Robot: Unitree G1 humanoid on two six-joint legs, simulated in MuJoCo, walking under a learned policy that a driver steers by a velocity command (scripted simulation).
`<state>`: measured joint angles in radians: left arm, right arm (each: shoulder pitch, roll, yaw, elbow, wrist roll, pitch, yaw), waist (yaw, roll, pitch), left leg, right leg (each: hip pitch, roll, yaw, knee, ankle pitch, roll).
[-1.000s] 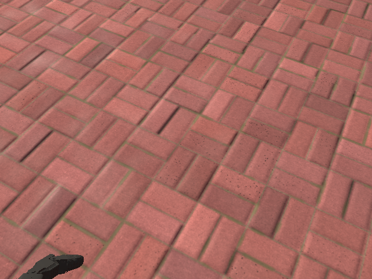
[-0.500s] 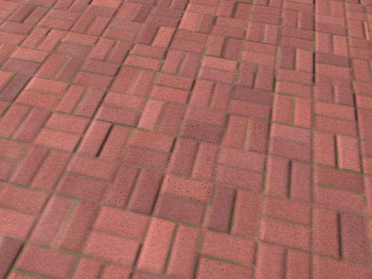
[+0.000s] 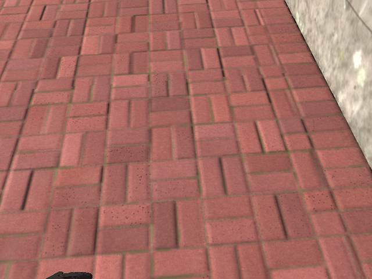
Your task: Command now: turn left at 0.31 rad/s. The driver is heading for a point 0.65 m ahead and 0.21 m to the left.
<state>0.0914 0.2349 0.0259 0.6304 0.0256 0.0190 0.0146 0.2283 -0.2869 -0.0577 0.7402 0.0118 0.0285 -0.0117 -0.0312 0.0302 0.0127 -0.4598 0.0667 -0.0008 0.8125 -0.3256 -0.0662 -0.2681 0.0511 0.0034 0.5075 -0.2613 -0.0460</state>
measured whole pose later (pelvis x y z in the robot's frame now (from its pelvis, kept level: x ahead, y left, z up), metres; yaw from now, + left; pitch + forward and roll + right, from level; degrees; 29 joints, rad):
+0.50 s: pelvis +0.09 +0.03 +0.01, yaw +24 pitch +4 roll -2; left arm 0.08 0.31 0.07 0.67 0.02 -0.02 -0.02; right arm 0.35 -0.32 -0.09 0.65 -0.01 0.01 0.02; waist -0.06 -0.01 -0.03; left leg -0.21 -0.09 -0.29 0.48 -0.32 0.05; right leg -0.41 0.04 0.07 0.57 -0.29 0.07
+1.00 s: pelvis +0.34 +0.21 -0.02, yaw +30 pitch +3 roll +0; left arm 0.57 0.25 0.03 0.94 0.00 -0.07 -0.02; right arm 0.01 -0.27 0.00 0.59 -0.07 -0.07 0.03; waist 0.12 0.02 0.03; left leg -0.52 0.00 0.05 0.69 -0.22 0.05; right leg -0.10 -0.05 0.05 0.93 -0.42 -0.06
